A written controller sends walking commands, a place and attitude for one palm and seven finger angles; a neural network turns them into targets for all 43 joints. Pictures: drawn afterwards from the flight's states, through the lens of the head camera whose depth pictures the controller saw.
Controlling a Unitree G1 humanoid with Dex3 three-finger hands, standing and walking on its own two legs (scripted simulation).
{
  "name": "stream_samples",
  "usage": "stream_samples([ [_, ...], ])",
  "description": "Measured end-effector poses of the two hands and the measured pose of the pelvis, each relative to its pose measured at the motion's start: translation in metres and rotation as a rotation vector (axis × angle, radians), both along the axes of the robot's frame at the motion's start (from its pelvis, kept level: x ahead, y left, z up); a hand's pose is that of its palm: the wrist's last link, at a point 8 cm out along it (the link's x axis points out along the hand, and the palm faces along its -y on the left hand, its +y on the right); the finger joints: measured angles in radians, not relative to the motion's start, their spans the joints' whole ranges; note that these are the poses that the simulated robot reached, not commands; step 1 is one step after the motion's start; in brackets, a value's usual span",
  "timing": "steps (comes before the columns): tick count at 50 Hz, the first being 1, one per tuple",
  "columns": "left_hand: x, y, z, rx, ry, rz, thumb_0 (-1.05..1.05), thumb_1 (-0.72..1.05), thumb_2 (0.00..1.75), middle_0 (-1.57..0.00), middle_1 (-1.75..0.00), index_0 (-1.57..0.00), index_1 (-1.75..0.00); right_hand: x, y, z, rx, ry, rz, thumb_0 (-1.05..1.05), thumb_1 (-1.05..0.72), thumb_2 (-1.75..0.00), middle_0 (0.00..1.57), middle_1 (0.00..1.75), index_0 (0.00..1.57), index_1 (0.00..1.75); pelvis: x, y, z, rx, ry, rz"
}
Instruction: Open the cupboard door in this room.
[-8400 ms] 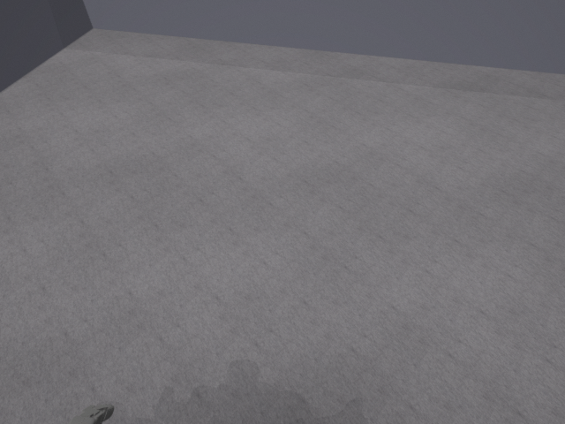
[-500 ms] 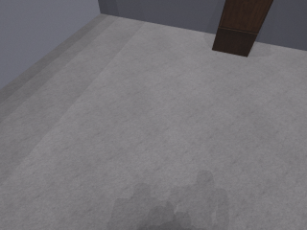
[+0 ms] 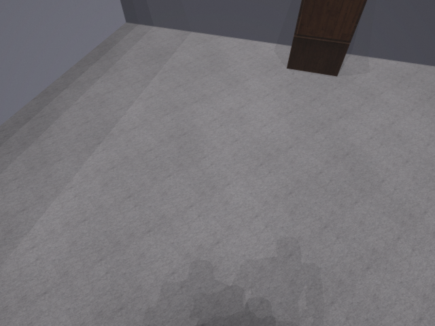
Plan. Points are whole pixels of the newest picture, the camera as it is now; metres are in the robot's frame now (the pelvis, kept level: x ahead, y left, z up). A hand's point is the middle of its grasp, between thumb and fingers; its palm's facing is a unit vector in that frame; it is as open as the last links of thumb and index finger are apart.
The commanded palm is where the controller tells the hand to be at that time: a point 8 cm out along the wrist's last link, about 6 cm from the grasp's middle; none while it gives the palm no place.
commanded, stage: turn or walk to find it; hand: left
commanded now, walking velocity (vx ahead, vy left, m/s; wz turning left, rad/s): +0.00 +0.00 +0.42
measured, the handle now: out of the picture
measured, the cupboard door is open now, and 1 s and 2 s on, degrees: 0 0 0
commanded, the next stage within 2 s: stand and wait in 0.22 s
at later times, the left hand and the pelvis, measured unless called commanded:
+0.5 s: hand out of the picture +0.02 +0.20 -0.17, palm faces +0.11 -0.97 -0.22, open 7.4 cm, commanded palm none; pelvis +0.01 +0.01 +0.01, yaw +6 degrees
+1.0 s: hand out of the picture +0.01 +0.23 -0.17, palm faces +0.03 -0.96 -0.27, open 7.4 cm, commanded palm none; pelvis -0.01 +0.01 +0.00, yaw +1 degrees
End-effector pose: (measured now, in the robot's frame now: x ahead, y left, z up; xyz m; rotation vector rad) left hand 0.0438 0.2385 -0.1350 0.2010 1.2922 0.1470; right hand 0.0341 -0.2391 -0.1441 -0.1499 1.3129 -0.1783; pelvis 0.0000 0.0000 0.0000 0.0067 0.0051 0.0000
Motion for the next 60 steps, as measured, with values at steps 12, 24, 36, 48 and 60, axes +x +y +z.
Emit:
stream_samples([
  [12,0.006,0.017,0.003,0.019,-0.035,0.075,0.00,0.91,0.90,-0.20,-0.30,-0.20,-0.30,0.017,-0.005,0.010,-0.034,0.044,0.084,0.00,-0.91,-0.90,0.20,0.30,0.19,0.30,0.012,0.004,0.004,-0.001,-0.012,0.083],
  [24,-0.035,0.013,-0.002,-0.010,0.037,0.128,0.00,0.91,0.90,-0.20,-0.30,-0.20,-0.30,0.046,0.024,0.010,0.007,-0.016,0.153,0.00,-0.91,-0.90,0.20,0.30,0.20,0.30,0.009,0.011,0.005,-0.005,-0.024,0.108],
  [36,-0.061,0.019,0.003,-0.007,0.077,0.140,0.00,0.91,0.90,-0.20,-0.30,-0.20,-0.30,0.048,0.014,0.018,-0.024,-0.032,0.168,0.00,-0.91,-0.90,0.20,0.30,0.20,0.30,0.004,0.014,0.011,-0.005,-0.040,0.107],
  [48,-0.041,0.037,0.005,0.037,0.080,0.071,0.00,0.91,0.90,-0.20,-0.30,-0.20,-0.30,0.028,-0.013,0.020,-0.086,-0.039,0.086,0.00,-0.91,-0.90,0.20,0.30,0.20,0.30,-0.005,0.011,0.007,0.001,-0.026,0.028],
  [60,-0.009,-0.006,0.008,0.061,0.020,-0.028,0.00,0.91,0.90,-0.20,-0.30,-0.20,-0.30,-0.001,-0.033,-0.012,0.001,-0.013,-0.030,0.00,-0.91,-0.90,0.20,0.30,0.20,0.30,-0.014,-0.020,-0.006,0.020,-0.017,-0.076],
])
